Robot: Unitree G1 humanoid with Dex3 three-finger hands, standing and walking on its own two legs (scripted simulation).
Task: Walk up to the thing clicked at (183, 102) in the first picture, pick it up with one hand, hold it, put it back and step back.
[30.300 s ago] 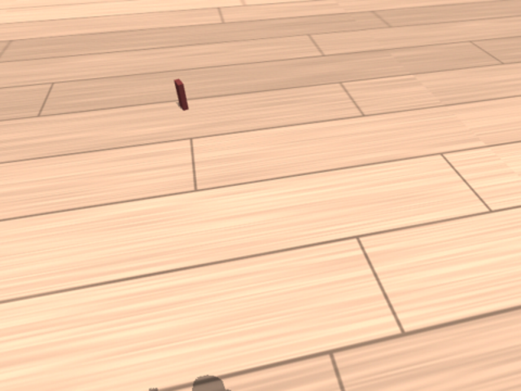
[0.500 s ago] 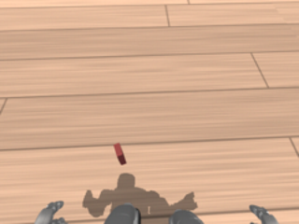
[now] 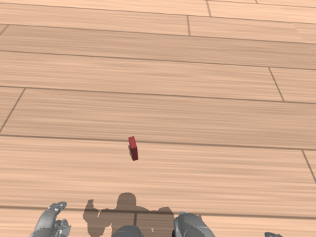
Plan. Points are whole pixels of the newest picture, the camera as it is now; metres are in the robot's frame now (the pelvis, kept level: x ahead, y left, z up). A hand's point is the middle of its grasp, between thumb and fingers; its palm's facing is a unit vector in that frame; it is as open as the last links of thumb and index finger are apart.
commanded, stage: step back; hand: left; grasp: from the side
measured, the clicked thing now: (133, 149) +0.63 +0.16 -0.66
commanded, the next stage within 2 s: none
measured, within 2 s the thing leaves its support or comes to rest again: neither
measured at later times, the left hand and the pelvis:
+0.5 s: hand out of the picture -0.09 +0.23 -0.13, palm faces -0.06 -0.91 -0.42, open 7.4 cm; pelvis -0.17 -0.03 +0.01, yaw -5 degrees
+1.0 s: hand out of the picture -0.24 +0.23 -0.16, palm faces -0.07 -0.93 -0.37, open 7.4 cm; pelvis -0.35 -0.03 +0.00, yaw -4 degrees
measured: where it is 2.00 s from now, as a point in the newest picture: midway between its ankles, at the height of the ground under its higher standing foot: outside the picture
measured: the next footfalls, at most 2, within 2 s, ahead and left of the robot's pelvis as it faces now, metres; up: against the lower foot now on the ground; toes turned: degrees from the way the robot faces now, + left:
right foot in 0.32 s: -0.12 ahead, -0.15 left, +0.00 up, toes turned -3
left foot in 0.68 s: -0.21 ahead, +0.09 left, +0.00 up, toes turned -3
